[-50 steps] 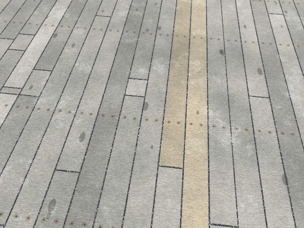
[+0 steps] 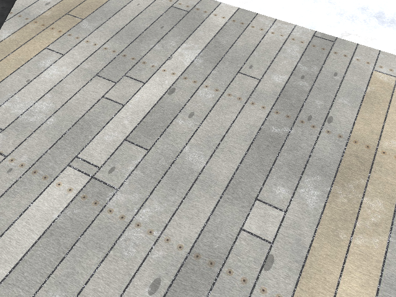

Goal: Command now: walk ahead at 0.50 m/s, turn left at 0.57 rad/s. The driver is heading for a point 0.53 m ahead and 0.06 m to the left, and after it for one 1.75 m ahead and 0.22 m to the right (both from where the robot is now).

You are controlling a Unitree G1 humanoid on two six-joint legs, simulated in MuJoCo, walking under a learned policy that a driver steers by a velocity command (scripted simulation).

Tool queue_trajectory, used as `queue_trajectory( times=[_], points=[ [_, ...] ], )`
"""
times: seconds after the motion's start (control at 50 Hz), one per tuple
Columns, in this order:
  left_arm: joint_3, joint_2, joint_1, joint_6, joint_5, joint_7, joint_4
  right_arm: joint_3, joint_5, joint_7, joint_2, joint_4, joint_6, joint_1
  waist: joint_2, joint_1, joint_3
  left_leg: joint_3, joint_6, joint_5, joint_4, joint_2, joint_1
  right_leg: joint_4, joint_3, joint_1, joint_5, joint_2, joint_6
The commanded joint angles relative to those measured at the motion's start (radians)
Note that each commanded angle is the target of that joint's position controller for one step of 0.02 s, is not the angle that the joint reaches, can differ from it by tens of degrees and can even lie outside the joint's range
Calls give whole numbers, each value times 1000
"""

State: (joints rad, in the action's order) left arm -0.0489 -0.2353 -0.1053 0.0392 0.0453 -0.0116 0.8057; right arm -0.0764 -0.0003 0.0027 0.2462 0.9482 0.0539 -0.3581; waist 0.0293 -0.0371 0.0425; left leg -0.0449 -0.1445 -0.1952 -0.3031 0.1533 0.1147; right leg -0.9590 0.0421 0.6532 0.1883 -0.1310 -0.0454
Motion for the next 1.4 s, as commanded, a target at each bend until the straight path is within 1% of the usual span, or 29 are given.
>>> queue_trajectory(
  times=[0.02, 0.16, 0.2, 0.24, 0.26, 0.28, 0.3, 0.34, 0.38, 0.46, 0.64, 0.7, 0.74, 0.76, 0.78, 0.8, 0.82, 0.84, 0.88, 0.96, 1.04, 1.18, 1.2, 1.22, 1.24, 1.26, 1.3, 1.34, 1.4],
  points=[
    [-10, -68, 64, -4, -3, -4, -81, -28, 0, -2, 142, -54, 10, -65, -81, -13, -3, -231, -93, 381, 90, -248, -23, 104, -47, 44, -113, 39, -14],
    [8, -86, 231, 17, -17, -13, -172, -31, 18, -19, 166, -72, 3, -138, -108, -61, 4, -310, -79, 491, -8, -279, -174, 333, -33, 24, -129, 104, 21],
    [2, -112, 145, 27, -22, -8, -161, -36, 20, -25, 187, -94, 5, -81, -122, -5, -11, -319, -40, 557, -62, -278, -127, 418, -26, -148, -81, 129, 48],
    [-20, -164, -93, 44, -22, 13, -95, -40, 13, -11, 206, -113, 16, -22, -79, 110, -125, -277, 8, 682, -309, -208, -38, 503, -40, -494, -77, 157, 89],
    [-36, -224, -243, 54, -1, 30, -83, -26, 0, 1, 154, -138, 25, -25, -3, 166, -257, -231, 29, 460, -558, -146, 91, 526, 125, -735, 62, -15, 132],
    [-54, -317, -277, 46, 25, 36, -93, -3, -33, -2, 38, -169, 22, -139, 229, 105, -385, -107, 64, -308, -855, 8, 393, 584, 556, -994, 90, -316, 235],
    [-55, -272, -230, 28, 4, 30, -96, -10, 1, -10, 129, -157, 10, -156, 190, 74, -365, -88, 55, -343, -978, -53, 503, 654, 750, -915, 229, -330, 280],
    [-17, -115, -108, 26, -9, 24, -109, -12, 22, 3, 135, -154, -5, -32, -6, 53, -97, -62, 66, -171, -944, -146, 505, 705, 426, -634, 195, -220, 232],
    [-10, -100, -123, 36, -11, 25, -82, -11, 37, 24, 113, -164, -25, -11, 67, 31, -39, -44, 81, -137, -884, -186, 456, 746, 225, -522, 16, -143, 192],
    [-20, -120, -179, 70, -28, 11, -47, -2, 38, 49, 87, -205, -52, 59, 72, 22, -36, -23, 94, -69, -854, -208, 511, 790, 73, -524, -185, -144, 207],
    [-21, -138, -270, 63, -29, 8, 14, 39, 39, 73, 22, -298, -34, 325, 56, 70, 28, 96, 100, 149, -380, -181, 411, 763, -178, -524, -500, -96, 176],
    [-22, -167, -311, 46, -39, 7, 57, 39, 52, 51, 39, -272, -19, 281, 94, 55, -11, 117, 71, 98, -263, -136, 300, 647, -149, -618, -740, -99, 161],
    [-19, -167, -309, 34, -52, 11, 71, 29, 74, 33, 74, -198, 9, 93, 47, -33, -106, 109, 43, 268, -82, -126, 48, 407, -160, -602, -719, -42, 121],
    [-4, -122, -331, 38, -57, 11, 43, 17, 95, 20, 139, -174, 22, -9, -41, -55, -231, -22, 22, 659, -152, -311, -207, 220, -166, -444, -359, -4, 91],
    [32, 9, -461, 29, -88, 10, 24, 3, 80, 7, 210, -184, 19, -30, -262, -12, -436, -329, -150, 1179, -253, -656, -516, -112, -146, -196, 474, 129, 60],
    [4, -85, -424, -1, -85, 31, 61, -5, 14, -5, 194, -184, 8, -47, -160, -59, -502, -285, -174, 1223, -241, -617, -427, -195, 6, -216, 485, 141, 67],
    [-4, -96, -360, -8, -77, 32, 41, 8, 5, -11, 157, -183, 3, 24, -164, -24, -368, -191, -139, 1087, -180, -567, -312, -211, 16, -172, 446, 114, 71],
    [-7, -95, -311, -11, -57, 31, 36, 24, 8, -17, 108, -192, 0, 101, -142, 4, -231, -137, -96, 939, -122, -518, -186, -179, -3, -135, 377, 92, 69],
    [-16, -86, -325, -38, -27, 22, 53, 38, 4, -33, 64, -197, -4, 172, -151, 60, -126, -29, -47, 780, -36, -454, 8, -143, -23, -211, 273, 76, 46],
    [-28, -53, -335, -79, -24, 14, 42, 27, 19, -38, 83, -203, 2, 204, -142, 99, -135, 66, -74, 565, 18, -446, 140, -158, -59, -264, 202, 95, 26],
    [-25, -49, -221, -104, -14, -2, -14, 22, 29, -42, 82, -192, -17, 195, -179, 70, -83, 98, -67, 160, 60, -445, 183, 21, -80, -247, 139, 69, 36],
    [-26, -67, -185, -95, -24, -19, -81, -11, 25, -32, 160, -182, -56, 176, -135, 63, -99, 119, -8, 32, -74, -495, 164, 335, -142, -404, 159, 106, 95],
    [-30, -83, -215, -84, -22, -16, -71, -14, 28, -30, 153, -173, -64, 152, -76, 71, -94, 155, 48, -23, -155, -464, 201, 450, -112, -468, 100, 117, 112],
    [-45, -153, -230, -70, -14, -6, -75, -9, 32, -22, 108, -170, -77, 105, 135, 61, -60, 244, 126, -167, -374, -363, 281, 658, 121, -482, 65, -25, 144],
    [-78, -301, -222, -67, -20, 1, -105, 7, 16, -29, 58, -238, -86, 147, 336, 65, 13, 235, 194, -446, -544, -159, 525, 732, 495, -473, -183, -262, 276],
    [-87, -285, -282, -72, -16, 14, -82, 5, 32, -35, 90, -243, -99, 218, 190, 111, 6, 87, 189, -432, -718, -176, 511, 719, 447, -437, -230, -260, 345],
    [-61, -204, -155, -79, -27, 22, -101, 0, 10, -25, 88, -223, -95, 183, 99, 31, 5, 24, 173, -245, -746, -193, 487, 694, 272, -409, -144, -119, 288],
    [-50, -165, -78, -76, -37, 20, -135, -10, 36, -20, 117, -199, -85, 144, 99, 12, -56, 36, 168, -164, -777, -172, 466, 660, 208, -465, -269, -53, 263],
    [-54, -175, -133, -66, -44, 12, -130, -7, 26, -16, 95, -211, -90, 149, 49, 31, -102, 23, 183, -164, -758, -164, 472, 633, 226, -541, -347, -54, 276]
  ],
)
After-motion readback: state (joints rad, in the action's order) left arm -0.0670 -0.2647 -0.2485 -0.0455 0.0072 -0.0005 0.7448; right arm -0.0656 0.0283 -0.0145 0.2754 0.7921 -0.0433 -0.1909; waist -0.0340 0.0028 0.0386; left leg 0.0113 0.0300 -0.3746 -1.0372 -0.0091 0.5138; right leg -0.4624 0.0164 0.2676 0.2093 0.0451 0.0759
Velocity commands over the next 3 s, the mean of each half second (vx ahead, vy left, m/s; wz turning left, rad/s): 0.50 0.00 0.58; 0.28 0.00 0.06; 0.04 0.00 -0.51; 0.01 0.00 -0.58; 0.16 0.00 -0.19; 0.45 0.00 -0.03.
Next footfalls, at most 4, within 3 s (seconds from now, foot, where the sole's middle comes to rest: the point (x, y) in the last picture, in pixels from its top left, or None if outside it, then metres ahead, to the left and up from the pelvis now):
0.26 right None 0.34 -0.13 -0.78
0.76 left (142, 293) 0.49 0.17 -0.78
1.22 right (209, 291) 0.49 -0.05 -0.78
1.70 left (150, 295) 0.48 0.14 -0.78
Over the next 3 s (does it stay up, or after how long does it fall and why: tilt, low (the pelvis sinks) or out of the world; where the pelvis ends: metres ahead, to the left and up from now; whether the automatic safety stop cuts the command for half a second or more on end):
stays up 0.67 -0.01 0.00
